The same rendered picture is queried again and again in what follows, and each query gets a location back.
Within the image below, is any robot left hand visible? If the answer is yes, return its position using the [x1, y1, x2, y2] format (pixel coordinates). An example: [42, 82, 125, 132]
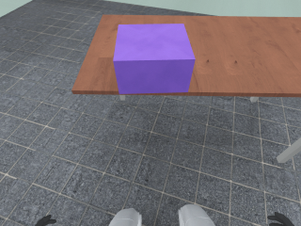
[35, 215, 56, 226]

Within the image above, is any robot right hand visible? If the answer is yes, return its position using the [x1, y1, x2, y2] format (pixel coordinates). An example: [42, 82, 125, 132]
[267, 212, 294, 226]

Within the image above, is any right robot thigh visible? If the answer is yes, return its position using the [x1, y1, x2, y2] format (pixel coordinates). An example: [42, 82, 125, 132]
[178, 204, 215, 226]

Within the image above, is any table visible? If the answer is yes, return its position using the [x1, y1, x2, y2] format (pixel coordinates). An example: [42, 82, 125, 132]
[71, 14, 301, 163]

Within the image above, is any carton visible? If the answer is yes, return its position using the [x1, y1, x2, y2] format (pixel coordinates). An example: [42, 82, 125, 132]
[113, 24, 196, 94]

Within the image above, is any robot thigh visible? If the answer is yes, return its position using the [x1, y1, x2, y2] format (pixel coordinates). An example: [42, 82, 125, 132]
[109, 208, 142, 226]
[178, 204, 215, 226]

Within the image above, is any left robot thigh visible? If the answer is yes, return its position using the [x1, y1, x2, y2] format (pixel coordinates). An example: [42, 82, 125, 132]
[109, 208, 142, 226]

